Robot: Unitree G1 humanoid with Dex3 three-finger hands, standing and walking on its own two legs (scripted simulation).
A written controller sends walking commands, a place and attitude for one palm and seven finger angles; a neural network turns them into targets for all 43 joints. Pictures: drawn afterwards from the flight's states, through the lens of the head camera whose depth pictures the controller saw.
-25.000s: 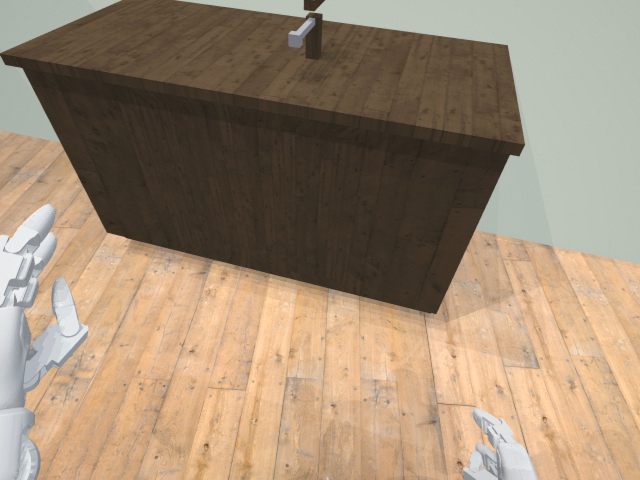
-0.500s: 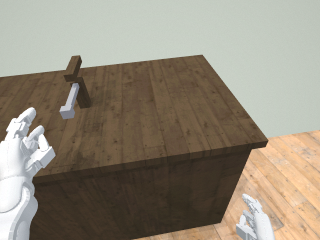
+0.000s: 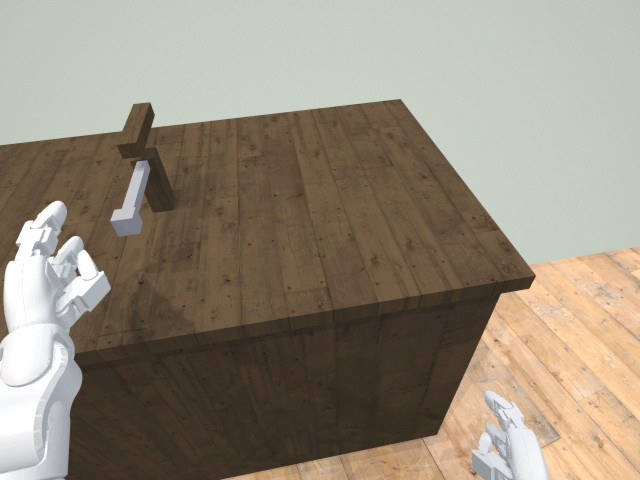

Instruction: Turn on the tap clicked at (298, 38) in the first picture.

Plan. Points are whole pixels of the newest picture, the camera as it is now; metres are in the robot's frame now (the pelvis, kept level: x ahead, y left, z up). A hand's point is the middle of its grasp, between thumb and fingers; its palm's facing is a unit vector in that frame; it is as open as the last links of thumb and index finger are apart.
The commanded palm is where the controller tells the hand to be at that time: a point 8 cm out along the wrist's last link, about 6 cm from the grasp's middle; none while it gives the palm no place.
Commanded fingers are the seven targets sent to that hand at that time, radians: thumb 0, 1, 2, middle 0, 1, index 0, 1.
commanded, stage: reach beside the lever's end, fingers flat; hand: left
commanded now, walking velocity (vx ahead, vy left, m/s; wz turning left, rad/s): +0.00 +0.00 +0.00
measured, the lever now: (127, 221) +0.38 +0.32 +0.14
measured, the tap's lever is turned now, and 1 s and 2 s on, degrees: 0 0 6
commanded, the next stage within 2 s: push the lever round in 1.10 s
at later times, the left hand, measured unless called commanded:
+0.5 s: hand (103, 258) +0.30 +0.31 +0.15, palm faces +0.53 -0.84 -0.11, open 7.8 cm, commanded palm +0.27 +0.35 +0.15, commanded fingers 0.00 0.90 0.90 -0.15 -0.15 -0.15 -0.15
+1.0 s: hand (107, 249) +0.33 +0.32 +0.14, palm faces +0.52 -0.85 -0.11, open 7.8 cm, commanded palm +0.28 +0.36 +0.14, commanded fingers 0.00 0.90 0.90 -0.15 -0.15 -0.15 -0.15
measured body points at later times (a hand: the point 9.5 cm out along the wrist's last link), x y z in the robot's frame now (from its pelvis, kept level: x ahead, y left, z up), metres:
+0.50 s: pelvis +0.00 +0.00 +0.00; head +0.00 -0.03 +0.45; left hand +0.27 +0.35 +0.16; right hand +0.18 -0.25 -0.09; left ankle +0.00 +0.13 -0.73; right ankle +0.02 -0.08 -0.73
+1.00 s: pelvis +0.01 +0.01 +0.00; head +0.01 -0.01 +0.45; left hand +0.30 +0.37 +0.14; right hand +0.15 -0.25 -0.10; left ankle +0.00 +0.13 -0.73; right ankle +0.02 -0.08 -0.73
